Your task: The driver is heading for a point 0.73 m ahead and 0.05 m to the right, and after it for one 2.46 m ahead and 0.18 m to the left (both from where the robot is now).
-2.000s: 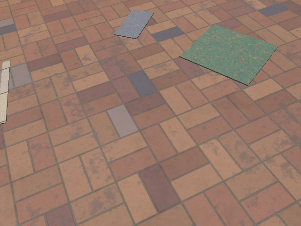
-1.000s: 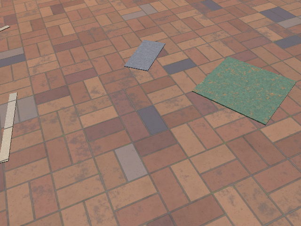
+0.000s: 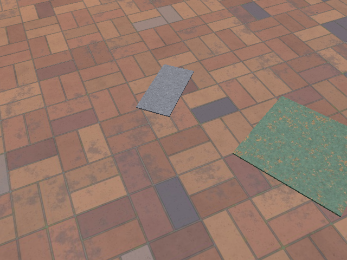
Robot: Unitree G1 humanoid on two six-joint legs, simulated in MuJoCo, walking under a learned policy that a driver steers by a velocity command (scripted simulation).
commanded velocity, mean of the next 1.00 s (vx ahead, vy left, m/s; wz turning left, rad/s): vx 0.49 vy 0.00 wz -0.25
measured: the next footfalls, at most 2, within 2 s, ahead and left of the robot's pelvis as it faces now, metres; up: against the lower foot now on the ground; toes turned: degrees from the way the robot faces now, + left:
left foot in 0.24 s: +0.31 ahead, +0.13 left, +0.00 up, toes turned +4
right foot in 0.80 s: +0.58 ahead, -0.06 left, +0.00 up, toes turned -19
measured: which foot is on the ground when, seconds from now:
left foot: up 0.00-0.22, down 0.24-0.80, up 0.82-1.00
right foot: down 0.00-0.26, up 0.28-0.78, down 0.80-1.00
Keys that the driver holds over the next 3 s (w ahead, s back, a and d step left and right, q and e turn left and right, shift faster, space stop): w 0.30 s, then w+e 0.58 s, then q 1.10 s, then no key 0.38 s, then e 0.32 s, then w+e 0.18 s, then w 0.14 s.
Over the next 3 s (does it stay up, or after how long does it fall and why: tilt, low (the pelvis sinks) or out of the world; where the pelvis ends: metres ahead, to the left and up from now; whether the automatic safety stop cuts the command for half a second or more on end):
stays up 0.70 -0.07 0.00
